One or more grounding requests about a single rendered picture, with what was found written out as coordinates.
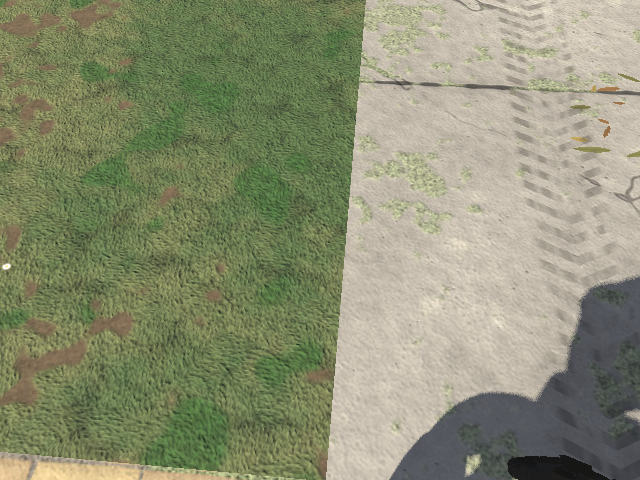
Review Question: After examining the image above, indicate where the robot right hand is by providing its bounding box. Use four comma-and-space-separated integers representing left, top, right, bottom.
507, 455, 616, 480

